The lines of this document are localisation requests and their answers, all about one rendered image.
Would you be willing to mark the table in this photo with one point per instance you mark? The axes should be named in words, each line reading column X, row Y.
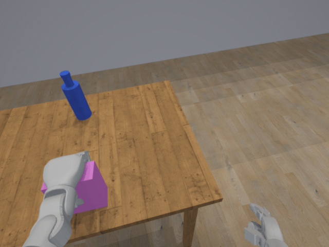
column 142, row 144

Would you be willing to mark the right robot hand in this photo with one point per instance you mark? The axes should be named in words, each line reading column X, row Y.
column 269, row 228

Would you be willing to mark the left robot forearm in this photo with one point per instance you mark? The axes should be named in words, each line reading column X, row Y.
column 53, row 228

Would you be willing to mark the left robot hand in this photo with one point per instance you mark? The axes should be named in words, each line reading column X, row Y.
column 66, row 170

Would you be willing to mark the sponge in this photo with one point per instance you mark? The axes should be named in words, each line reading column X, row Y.
column 91, row 188

